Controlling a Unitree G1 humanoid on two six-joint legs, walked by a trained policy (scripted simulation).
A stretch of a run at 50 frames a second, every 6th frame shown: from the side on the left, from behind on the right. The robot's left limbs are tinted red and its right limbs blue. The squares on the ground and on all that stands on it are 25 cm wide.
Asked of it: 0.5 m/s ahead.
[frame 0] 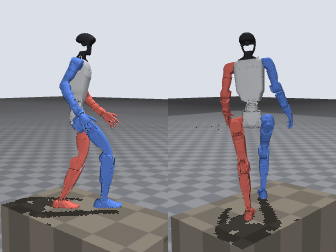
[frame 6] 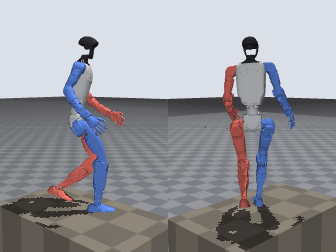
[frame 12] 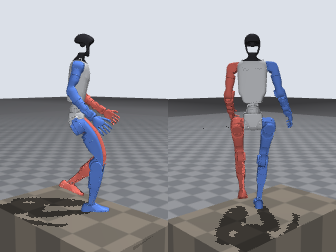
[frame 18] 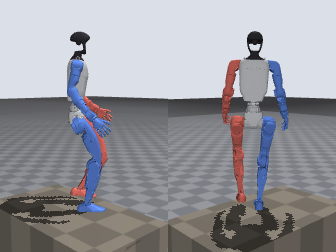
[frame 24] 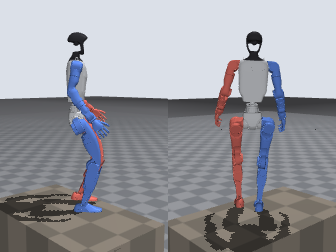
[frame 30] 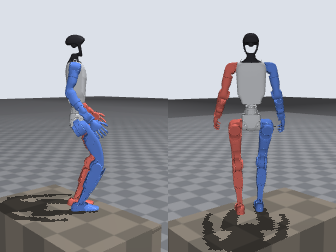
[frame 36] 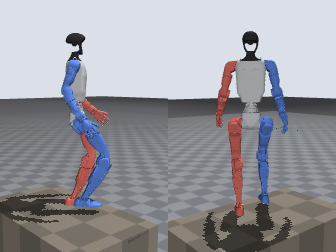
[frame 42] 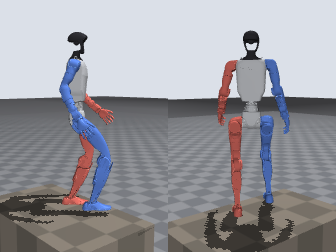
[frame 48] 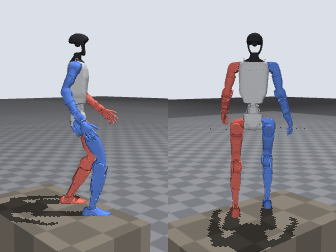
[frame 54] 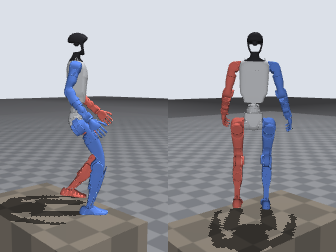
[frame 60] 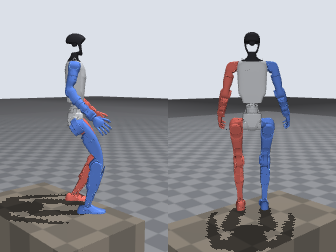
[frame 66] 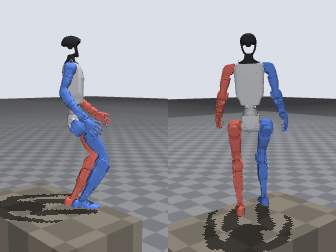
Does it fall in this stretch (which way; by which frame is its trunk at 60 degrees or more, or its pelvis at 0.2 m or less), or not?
no
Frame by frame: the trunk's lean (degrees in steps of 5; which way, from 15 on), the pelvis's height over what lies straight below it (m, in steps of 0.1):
0: 10, 0.8
6: 10, 0.7
12: 10, 0.8
18: 5, 0.8
24: 0, 0.8
30: 0, 0.7
36: 0, 0.8
42: 0, 0.8
48: 0, 0.7
54: 0, 0.8
60: 0, 0.7
66: 5, 0.7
